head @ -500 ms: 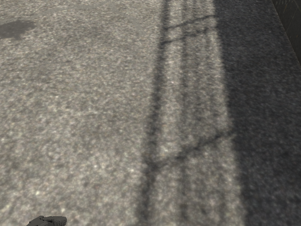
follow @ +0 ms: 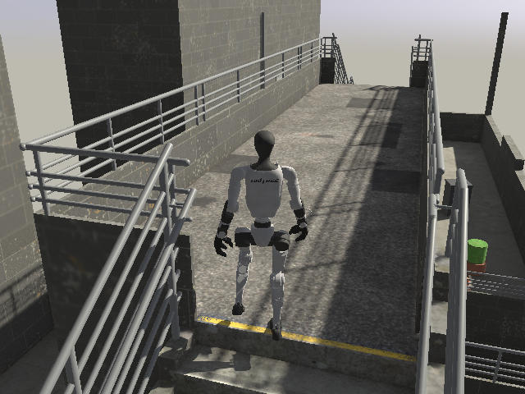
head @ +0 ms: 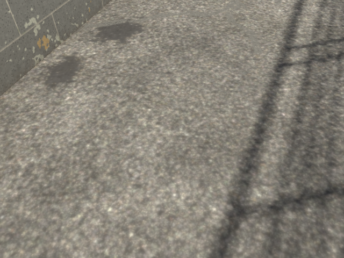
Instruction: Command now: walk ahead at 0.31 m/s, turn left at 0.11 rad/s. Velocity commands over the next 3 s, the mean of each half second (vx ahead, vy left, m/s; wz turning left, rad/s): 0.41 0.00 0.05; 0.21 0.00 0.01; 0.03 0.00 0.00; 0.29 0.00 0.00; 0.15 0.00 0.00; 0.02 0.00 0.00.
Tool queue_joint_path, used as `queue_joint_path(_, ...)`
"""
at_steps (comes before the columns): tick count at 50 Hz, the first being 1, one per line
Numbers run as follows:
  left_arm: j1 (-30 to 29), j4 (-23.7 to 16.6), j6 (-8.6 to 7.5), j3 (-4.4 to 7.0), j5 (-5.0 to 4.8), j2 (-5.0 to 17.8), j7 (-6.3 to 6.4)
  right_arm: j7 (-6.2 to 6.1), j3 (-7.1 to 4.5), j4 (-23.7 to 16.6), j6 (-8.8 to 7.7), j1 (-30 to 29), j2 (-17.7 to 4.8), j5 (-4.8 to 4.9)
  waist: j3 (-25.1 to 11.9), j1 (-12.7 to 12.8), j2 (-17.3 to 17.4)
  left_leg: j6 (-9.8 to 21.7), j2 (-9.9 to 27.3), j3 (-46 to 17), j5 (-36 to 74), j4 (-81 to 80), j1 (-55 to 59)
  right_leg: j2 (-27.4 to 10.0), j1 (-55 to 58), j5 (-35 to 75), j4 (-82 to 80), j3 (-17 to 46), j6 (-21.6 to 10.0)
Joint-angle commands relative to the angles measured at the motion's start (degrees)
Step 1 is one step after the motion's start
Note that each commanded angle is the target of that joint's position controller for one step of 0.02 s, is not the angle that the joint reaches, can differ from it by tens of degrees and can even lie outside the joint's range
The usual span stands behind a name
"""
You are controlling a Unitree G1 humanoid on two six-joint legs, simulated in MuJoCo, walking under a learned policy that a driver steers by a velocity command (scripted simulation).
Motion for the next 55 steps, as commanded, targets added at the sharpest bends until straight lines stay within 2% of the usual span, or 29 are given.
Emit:
queue_joint_path(1, 1.6, -2.1, -1.35, 0.79, 0.01, 6.0, 0.10, 1.18, -0.26, -4.8, -1.58, -9.5, -2.5, -0.48, 2.5, 0.4, -5.2, 0.1, 2.1, 3.7, 1.9, -5.7, -9.3, -13.6, 12.0, -7.5, -17.2, 20.8, -9.2)
queue_joint_path(5, -7.1, -3.8, -3.65, 0.09, -1.60, 6.0, -0.75, 2.83, -0.18, -5.6, -1.80, -7.3, -0.9, -0.81, 7.0, -4.6, -6.8, 0.0, 3.9, 9.3, 6.1, -27.5, 21.1, -11.0, -6.8, 1.4, -21.4, 12.9, -6.2)
queue_joint_path(10, -0.7, 1.7, -1.94, 2.08, -2.08, 12.2, -1.81, 0.77, -0.24, -9.4, -4.14, -6.3, -2.8, 1.96, 5.9, -3.1, -6.9, 5.2, 4.2, 12.4, 6.2, -53.7, 29.7, -15.5, 9.9, 11.4, -12.3, 15.5, -8.4)
queue_joint_path(11, 2.3, 2.5, -1.23, 1.87, -0.16, 11.1, -1.88, 0.14, -1.24, -7.1, -5.26, 1.1, -4.7, 3.40, 1.8, -4.7, -1.9, 7.8, 6.4, 8.1, 12.1, -55.7, 43.2, -12.3, 7.3, 15.9, -3.6, 11.3, -5.6)
queue_joint_path(12, 2.6, 2.8, -1.15, 0.25, 0.83, 5.4, -2.31, -0.33, -1.52, -4.9, -5.96, 10.4, -5.5, 2.35, -5.0, -8.0, 4.3, 14.3, 12.1, 0.8, 10.7, -54.8, 59.2, -6.7, -1.9, 12.8, 10.1, 6.5, -1.9)
queue_joint_path(13, 0.3, -3.0, -3.01, -1.34, 1.33, -0.6, -2.14, -0.32, -1.94, -4.7, -5.73, 16.1, -9.7, 2.32, -9.8, -9.3, 21.0, 29.7, 24.3, -24.8, 12.2, -60.8, 79.5, 2.3, -28.0, -6.2, 27.3, 1.3, 4.2)
queue_joint_path(14, -12.6, -4.4, -3.24, -0.43, 0.90, 3.8, -2.07, -0.95, -1.66, -2.3, -5.68, 19.0, -6.5, 1.04, 1.3, -14.6, 12.0, 26.1, 24.6, -31.1, -7.4, -66.7, 72.4, 0.2, -42.6, -7.4, 41.4, 4.4, 2.6)
queue_joint_path(16, -10.6, -3.5, -2.98, 0.48, -0.10, 5.6, -1.32, -0.73, -0.21, -3.2, -4.90, 9.7, -1.7, 0.28, 6.8, -8.1, 1.7, 19.5, 22.4, -18.9, -5.9, -67.6, 55.3, -4.4, -38.6, 6.3, 48.4, 5.1, 0.0)
queue_joint_path(17, -9.7, -3.3, -2.53, 0.79, 0.35, 5.0, -1.34, -0.30, 1.37, -3.7, -4.76, 7.0, 2.3, 0.46, 6.6, -5.1, 2.2, 17.9, 20.6, -13.4, 0.7, -68.5, 50.4, -6.1, -34.9, 11.0, 46.7, 5.6, -0.1)
queue_joint_path(18, -10.3, -3.8, -1.80, 0.66, 0.90, 4.5, -1.65, -0.39, 1.38, -4.4, -4.74, 3.8, 2.8, 0.40, 6.8, -3.7, 2.1, 17.7, 19.4, -9.9, 7.2, -69.0, 46.4, -6.8, -32.5, 11.8, 44.8, 5.7, 0.8)
queue_joint_path(21, -16.1, -6.0, -1.07, -0.31, -0.09, 1.8, -2.57, 0.13, -0.06, -4.8, -3.81, 4.1, -0.5, -0.82, 3.4, -4.6, 3.1, 19.4, 16.9, -2.4, 24.6, -68.5, 45.7, -6.4, -35.0, 13.9, 40.0, 1.4, 2.7)
queue_joint_path(25, -25.2, -8.9, 0.11, -1.15, 0.89, -1.9, -4.27, 2.47, 0.90, -1.1, -3.80, 9.4, 1.8, 0.00, 6.1, -5.6, 2.9, 17.3, 12.9, 5.4, 23.6, -72.8, 33.5, -7.5, -17.2, 24.5, 16.7, -5.5, 3.3)
queue_joint_path(29, -31.0, -11.5, 0.49, 0.40, -0.82, 1.8, -3.14, 3.24, -0.33, 2.5, -4.44, 11.9, -2.5, 1.55, 8.6, -5.3, 5.1, 14.1, 15.3, 4.4, 37.2, -69.0, 45.2, -5.2, -16.3, 25.4, 2.4, -4.5, 3.5)
queue_joint_path(31, -29.1, -10.1, 0.17, 0.99, -1.51, 2.7, -2.86, 2.71, -1.21, 3.1, -3.95, 12.2, -3.9, 1.57, 6.3, -4.3, 4.1, 11.3, 14.6, 6.2, 47.5, -64.2, 51.8, -3.6, -12.1, 27.8, -2.2, -5.2, 2.4)
queue_joint_path(33, -21.9, -6.5, -0.93, 2.62, -2.99, 6.0, -1.63, 2.50, -1.76, 2.7, -3.22, 13.4, -4.6, 3.30, -0.2, -3.0, 1.0, 5.5, 9.3, 7.6, 51.4, -56.6, 48.9, -2.2, 7.3, 39.0, -3.8, -6.3, -0.7)
queue_joint_path(34, -19.7, -6.8, -1.09, 2.62, -2.20, 7.9, -1.46, 1.81, -0.76, 2.0, -2.80, 17.1, -1.0, 3.17, -9.3, -4.4, -2.7, 2.2, 5.8, 9.2, 39.5, -50.0, 41.5, -8.7, 25.2, 59.3, 2.7, -2.3, -7.2)
queue_joint_path(35, -11.4, -5.5, -0.45, 2.06, -2.11, 7.9, -1.72, 0.81, 1.33, 2.9, -2.73, 29.2, 4.0, 1.97, -23.6, -5.5, -11.7, -2.7, 3.6, 6.8, 15.9, -35.2, 27.2, -22.4, 49.3, 62.2, 3.8, 15.3, -18.2)
queue_joint_path(36, 0.0, -2.5, 0.44, 2.43, -2.23, 6.3, -1.04, 0.89, 0.15, 2.2, -1.78, 22.2, 1.0, 1.97, -24.4, 0.6, -13.3, -4.8, -2.2, 6.5, -21.8, -17.4, 23.2, -28.1, 48.2, 58.8, -5.2, 27.5, -19.7)
queue_joint_path(37, 2.3, -0.4, 0.05, 4.39, -1.98, 10.3, 0.66, 1.53, -0.92, 0.1, -0.38, 14.5, 0.3, 1.92, -16.9, 2.6, -8.3, -1.5, 1.0, 1.2, -22.5, -5.5, 20.3, -26.4, 38.3, 46.2, -8.8, 24.3, -14.0)
queue_joint_path(38, -4.5, -1.2, -0.54, 4.98, -2.26, 10.4, 1.66, 1.53, -1.68, -0.2, -0.18, 10.4, -1.1, 1.25, -6.1, 0.3, -6.5, 1.2, 5.1, -0.3, -19.3, -3.4, 17.9, -23.2, 24.5, 34.6, -12.6, 18.5, -9.5)
queue_joint_path(40, -17.0, -4.1, -0.50, 2.78, -3.57, 2.7, 1.69, 1.09, -0.30, 1.2, -0.58, 13.4, 3.7, -0.63, 0.3, -6.1, -2.7, 2.4, 8.6, 0.8, -15.1, -11.2, 24.0, -18.6, 8.3, 39.9, -15.8, 9.6, -7.2)
queue_joint_path(41, -20.0, -4.7, -0.61, 1.90, -3.98, -0.2, 0.89, 1.34, 0.49, 1.2, -0.54, 13.2, 6.1, -0.77, -0.6, -8.7, 0.2, 1.4, 10.6, 1.1, -16.4, -16.7, 28.9, -17.2, 4.7, 44.0, -15.1, 6.8, -6.4)
queue_joint_path(43, -24.8, -5.8, -1.47, 3.22, -4.36, 2.8, -0.47, 2.43, 0.26, 2.1, 0.37, 15.5, 5.7, 1.20, -1.1, -11.8, 0.1, -2.3, 10.3, 6.2, -15.8, -30.7, 36.7, -12.8, 0.4, 43.7, -14.6, 0.6, -4.7)
queue_joint_path(45, -27.2, -6.7, -1.52, 4.85, -4.52, 6.3, -2.70, 2.94, -0.70, 3.6, 0.09, 17.4, 2.8, 2.75, 0.0, -12.2, -1.3, -5.1, 7.5, 9.7, -3.1, -39.4, 39.4, -9.4, -1.6, 25.8, -11.9, -0.8, -2.6)
queue_joint_path(48, -20.3, -3.8, -0.45, 4.56, -3.72, 3.9, -5.16, 1.95, -1.81, 2.7, -1.99, 16.1, -0.8, 2.05, 4.9, -10.5, -1.1, 0.1, 8.6, 8.7, 5.6, -46.5, 39.4, -11.0, -6.8, -0.6, -10.5, 5.3, 0.4)
queue_joint_path(50, -16.7, -5.5, -0.43, 4.65, -3.21, 2.8, -3.66, 1.69, -1.32, -0.7, -3.32, 4.9, -2.6, 4.43, 8.8, -4.0, 4.7, 9.2, 12.9, 0.6, -4.8, -57.0, 27.0, -4.5, 0.6, -1.4, -6.9, -2.8, 3.9)
queue_joint_path(51, -16.7, -5.4, -0.17, 4.73, -3.09, 3.1, -2.89, 2.21, -1.70, -1.3, -3.25, -0.3, -3.5, 4.99, 7.5, -2.8, 6.0, 9.0, 12.5, 0.9, -7.3, -58.7, 25.6, -3.5, 5.5, 4.4, -4.3, -5.0, 5.4)
queue_joint_path(52, -16.0, -4.6, 1.56, 3.30, -2.16, 2.2, -0.06, -1.45, -2.86, -1.4, -1.01, 1.6, -6.0, 3.87, 4.4, -3.9, 6.0, 6.2, 12.4, 0.5, -0.1, -57.3, 28.9, -3.5, 8.5, 11.9, 0.1, -5.6, 4.4)
queue_joint_path(55, -13.7, -2.4, 3.21, 3.26, -3.36, 3.3, 2.66, -3.85, -2.26, -0.2, 0.33, 5.2, -1.9, 3.15, 3.0, -5.6, 2.9, 3.3, 8.9, 5.3, 13.0, -50.9, 35.2, -5.8, 7.0, 23.9, 0.0, -3.5, 2.3)
Next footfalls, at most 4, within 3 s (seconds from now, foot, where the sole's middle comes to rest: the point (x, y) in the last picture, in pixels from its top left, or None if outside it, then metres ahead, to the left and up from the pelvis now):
0.22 left None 0.14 0.16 -0.77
0.66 right None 0.50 -0.05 -0.77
0.96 left None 0.43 0.20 -0.77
2.08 right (215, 213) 0.75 -0.06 -0.77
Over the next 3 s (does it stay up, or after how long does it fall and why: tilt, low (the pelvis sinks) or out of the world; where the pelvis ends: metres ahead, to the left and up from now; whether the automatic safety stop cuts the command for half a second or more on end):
stays up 0.72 0.04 0.00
